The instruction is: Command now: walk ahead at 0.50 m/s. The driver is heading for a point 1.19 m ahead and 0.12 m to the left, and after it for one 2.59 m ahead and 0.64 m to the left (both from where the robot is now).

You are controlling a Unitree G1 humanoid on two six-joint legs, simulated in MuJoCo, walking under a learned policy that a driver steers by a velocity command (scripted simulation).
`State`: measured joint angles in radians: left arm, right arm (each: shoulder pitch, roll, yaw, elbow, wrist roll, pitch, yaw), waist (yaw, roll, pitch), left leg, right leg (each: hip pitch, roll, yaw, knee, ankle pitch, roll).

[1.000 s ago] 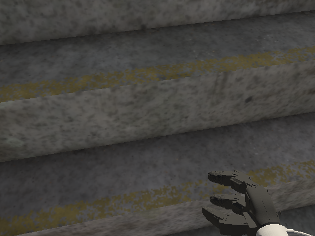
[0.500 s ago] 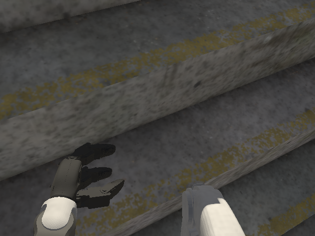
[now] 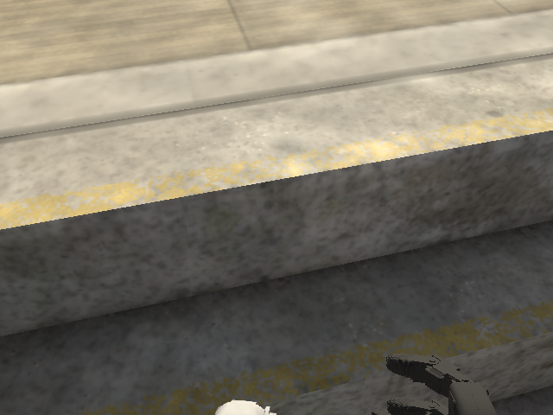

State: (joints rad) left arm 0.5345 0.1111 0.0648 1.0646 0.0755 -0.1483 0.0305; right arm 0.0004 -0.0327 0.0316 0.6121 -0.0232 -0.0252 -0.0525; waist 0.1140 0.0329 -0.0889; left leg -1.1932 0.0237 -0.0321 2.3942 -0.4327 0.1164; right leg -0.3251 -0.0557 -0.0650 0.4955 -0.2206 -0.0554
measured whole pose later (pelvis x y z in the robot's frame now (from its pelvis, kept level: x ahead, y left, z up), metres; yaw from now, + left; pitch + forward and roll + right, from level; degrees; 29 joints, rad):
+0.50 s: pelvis -0.03 +0.10 +0.12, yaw +0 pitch -1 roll +0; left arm 0.18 0.14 0.10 0.88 0.05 0.06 0.00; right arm 0.03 -0.17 -0.01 0.78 -0.02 0.01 -0.09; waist 0.08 -0.05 -0.07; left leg -0.94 0.17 0.08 1.29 -0.71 -0.02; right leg -0.65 0.08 -0.04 1.60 -0.14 -0.08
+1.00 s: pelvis -0.18 +0.03 -0.10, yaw +0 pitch +0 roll +4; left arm 0.16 0.17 0.03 0.61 0.09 0.10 0.04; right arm 0.22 -0.13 -0.01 0.61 -0.03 -0.01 -0.10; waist 0.00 -0.06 0.03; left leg -0.57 0.03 0.27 1.14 -0.90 0.10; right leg -0.78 0.10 0.15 1.71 -0.11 0.07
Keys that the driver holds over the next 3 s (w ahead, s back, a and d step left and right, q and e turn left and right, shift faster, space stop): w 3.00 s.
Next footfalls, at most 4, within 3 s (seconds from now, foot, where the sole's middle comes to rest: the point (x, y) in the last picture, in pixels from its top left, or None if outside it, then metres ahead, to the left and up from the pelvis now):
0.22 left None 0.21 0.24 -0.52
0.64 right None -0.05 0.02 -0.77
0.86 left None -0.10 0.12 -0.77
1.20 right None -0.22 -0.15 -1.01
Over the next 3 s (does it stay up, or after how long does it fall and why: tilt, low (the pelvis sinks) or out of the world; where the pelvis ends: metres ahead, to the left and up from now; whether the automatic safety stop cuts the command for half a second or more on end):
stays up -0.37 -0.28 -0.48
